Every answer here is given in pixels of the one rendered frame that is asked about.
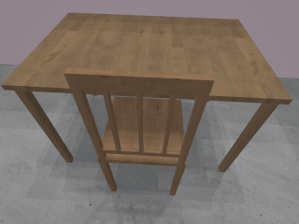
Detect table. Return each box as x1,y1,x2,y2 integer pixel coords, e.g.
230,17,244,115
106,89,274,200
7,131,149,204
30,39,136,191
1,12,292,173

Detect chair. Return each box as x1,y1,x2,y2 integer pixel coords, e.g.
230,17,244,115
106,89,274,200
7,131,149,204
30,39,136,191
64,68,215,196

